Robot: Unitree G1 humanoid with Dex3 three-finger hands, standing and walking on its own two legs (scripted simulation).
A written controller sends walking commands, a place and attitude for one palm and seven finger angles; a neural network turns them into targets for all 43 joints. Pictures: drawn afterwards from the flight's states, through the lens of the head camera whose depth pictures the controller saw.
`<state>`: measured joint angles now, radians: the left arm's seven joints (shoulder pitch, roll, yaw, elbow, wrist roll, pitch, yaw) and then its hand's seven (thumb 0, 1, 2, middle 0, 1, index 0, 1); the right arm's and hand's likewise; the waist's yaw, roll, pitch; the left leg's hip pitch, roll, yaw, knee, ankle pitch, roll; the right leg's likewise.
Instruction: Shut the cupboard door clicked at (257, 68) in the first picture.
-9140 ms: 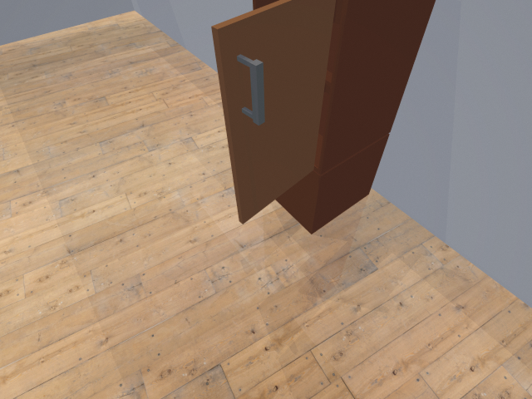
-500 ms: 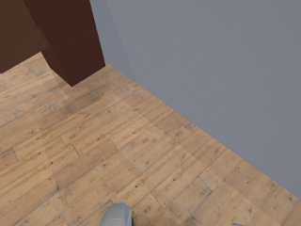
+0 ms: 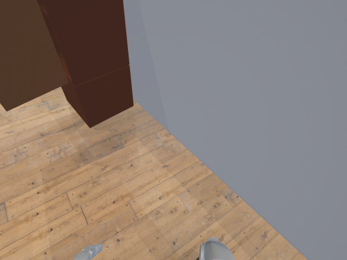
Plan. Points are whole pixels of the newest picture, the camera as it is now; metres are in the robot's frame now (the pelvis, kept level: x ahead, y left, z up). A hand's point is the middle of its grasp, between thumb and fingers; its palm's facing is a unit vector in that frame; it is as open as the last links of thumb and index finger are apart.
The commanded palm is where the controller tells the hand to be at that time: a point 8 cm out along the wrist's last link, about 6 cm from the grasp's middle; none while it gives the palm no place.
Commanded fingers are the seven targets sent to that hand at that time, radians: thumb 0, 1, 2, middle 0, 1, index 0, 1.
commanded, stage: walk to a spot facing it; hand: left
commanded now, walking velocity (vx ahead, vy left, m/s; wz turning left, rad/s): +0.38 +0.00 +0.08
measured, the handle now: out of the picture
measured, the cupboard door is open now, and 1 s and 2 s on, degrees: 97 97 97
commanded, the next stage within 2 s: turn to face it in 0.82 s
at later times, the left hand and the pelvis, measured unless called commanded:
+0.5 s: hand (116, 240) +0.20 +0.15 -0.18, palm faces +0.16 -0.97 -0.20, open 7.2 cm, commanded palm none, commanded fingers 0.00 0.90 0.90 -0.20 -0.30 -0.20 -0.30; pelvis +0.24 -0.03 +0.00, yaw +7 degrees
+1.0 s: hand (108, 147) +0.50 +0.24 -0.17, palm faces +0.12 -0.97 -0.19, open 7.3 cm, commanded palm none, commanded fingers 0.00 0.90 0.90 -0.20 -0.30 -0.20 -0.30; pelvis +0.45 +0.05 +0.00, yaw +6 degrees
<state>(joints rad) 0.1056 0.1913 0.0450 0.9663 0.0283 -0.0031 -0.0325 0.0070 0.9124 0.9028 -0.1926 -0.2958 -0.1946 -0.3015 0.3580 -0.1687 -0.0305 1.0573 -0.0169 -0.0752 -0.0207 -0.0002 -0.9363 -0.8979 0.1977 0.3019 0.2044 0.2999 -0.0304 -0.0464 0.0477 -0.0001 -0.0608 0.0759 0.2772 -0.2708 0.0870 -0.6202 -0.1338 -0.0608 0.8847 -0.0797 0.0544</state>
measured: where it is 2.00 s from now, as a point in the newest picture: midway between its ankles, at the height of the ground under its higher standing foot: (160, 190)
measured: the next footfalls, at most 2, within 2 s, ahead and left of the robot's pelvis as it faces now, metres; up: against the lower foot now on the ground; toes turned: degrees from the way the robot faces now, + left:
right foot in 0.18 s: +0.22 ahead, -0.14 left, +0.00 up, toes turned -6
left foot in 0.64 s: +0.43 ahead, +0.12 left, +0.00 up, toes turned +15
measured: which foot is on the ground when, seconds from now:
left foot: down 0.00-0.18, up 0.20-0.62, down 0.64-1.00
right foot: up 0.00-0.16, down 0.18-0.64, up 0.66-1.00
